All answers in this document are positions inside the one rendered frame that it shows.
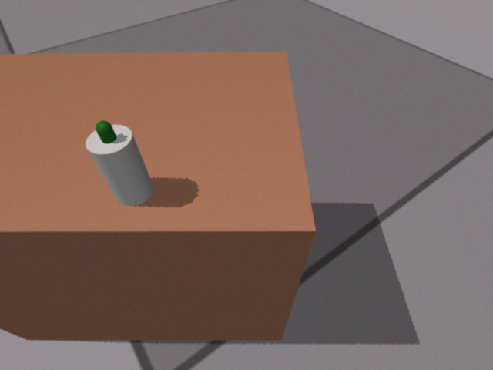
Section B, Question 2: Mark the bottle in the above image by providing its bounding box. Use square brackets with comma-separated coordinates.
[86, 121, 153, 206]

